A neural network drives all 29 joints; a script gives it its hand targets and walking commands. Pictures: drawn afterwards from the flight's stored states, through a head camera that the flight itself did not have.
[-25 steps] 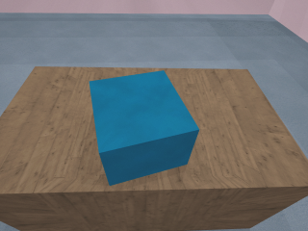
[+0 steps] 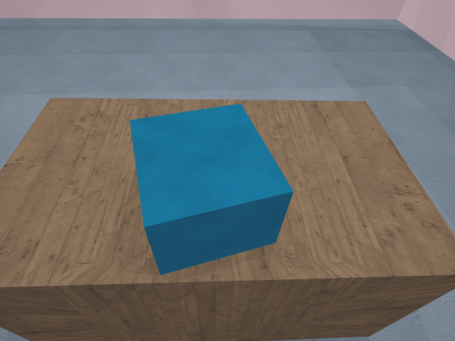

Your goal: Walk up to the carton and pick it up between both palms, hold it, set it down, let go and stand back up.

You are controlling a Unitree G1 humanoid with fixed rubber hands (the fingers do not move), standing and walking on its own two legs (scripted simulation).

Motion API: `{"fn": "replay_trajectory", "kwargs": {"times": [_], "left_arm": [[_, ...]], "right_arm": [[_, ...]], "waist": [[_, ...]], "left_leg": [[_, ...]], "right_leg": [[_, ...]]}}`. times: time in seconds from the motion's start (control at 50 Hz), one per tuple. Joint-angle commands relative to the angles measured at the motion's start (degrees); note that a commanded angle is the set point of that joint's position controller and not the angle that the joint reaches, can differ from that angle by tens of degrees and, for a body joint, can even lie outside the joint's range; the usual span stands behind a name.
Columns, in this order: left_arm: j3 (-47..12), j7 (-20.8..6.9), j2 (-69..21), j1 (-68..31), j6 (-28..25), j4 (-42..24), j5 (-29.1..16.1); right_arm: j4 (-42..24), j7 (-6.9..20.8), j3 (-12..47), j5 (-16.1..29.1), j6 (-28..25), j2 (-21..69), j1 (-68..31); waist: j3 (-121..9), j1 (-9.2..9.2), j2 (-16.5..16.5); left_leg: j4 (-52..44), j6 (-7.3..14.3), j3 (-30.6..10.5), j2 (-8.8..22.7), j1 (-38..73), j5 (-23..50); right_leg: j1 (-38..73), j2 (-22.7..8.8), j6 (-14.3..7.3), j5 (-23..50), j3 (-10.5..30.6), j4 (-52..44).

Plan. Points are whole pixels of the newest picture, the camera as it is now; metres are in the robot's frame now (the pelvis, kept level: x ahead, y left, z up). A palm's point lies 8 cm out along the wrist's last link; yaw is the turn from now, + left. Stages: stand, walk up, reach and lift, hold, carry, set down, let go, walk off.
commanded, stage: stand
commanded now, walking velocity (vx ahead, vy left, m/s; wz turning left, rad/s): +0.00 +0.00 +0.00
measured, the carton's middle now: (203, 182) +0.49 +0.07 -0.05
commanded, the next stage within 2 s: none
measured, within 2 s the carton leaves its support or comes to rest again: neither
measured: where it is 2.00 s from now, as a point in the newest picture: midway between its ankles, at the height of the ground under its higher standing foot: outside the picture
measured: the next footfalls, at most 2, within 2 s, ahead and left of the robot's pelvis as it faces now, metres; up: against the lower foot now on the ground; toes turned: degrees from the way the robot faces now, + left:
none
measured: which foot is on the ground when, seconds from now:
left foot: down 0.00-1.00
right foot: down 0.00-1.00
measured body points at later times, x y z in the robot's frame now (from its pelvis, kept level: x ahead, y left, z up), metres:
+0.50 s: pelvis +0.00 +0.00 +0.00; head +0.01 +0.00 +0.45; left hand +0.07 +0.30 -0.13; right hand +0.07 -0.31 -0.13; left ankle +0.01 +0.12 -0.75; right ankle -0.03 -0.12 -0.75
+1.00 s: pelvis +0.00 +0.00 +0.00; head +0.01 +0.00 +0.45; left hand +0.08 +0.30 -0.13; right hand +0.08 -0.31 -0.13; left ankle +0.01 +0.12 -0.75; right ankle -0.03 -0.12 -0.75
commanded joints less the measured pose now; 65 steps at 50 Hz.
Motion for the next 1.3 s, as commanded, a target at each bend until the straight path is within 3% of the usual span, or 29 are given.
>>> {"fn": "replay_trajectory", "kwargs": {"times": [0.0, 1.28], "left_arm": [[2.3, 0.9, 11.5, -1.9, -1.1, -3.3, 0.0], [2.7, 0.8, 11.7, -1.7, -1.1, -3.5, -0.1]], "right_arm": [[-3.1, -0.9, -2.8, 0.0, -1.2, -12.5, -2.1], [-2.9, -0.9, -3.0, 0.0, -1.2, -12.1, -2.4]], "waist": [[-3.1, -0.04, 1.0], [-3.6, -0.05, 1.2]], "left_leg": [[-1.7, 1.2, -5.9, 7.6, 3.4, 9.0], [-1.7, 0.9, -5.4, 7.8, 4.0, 9.8]], "right_leg": [[-3.3, -7.9, -1.2, 9.6, 4.3, -2.5], [-2.8, -8.1, -1.1, 11.3, 3.8, -2.4]]}}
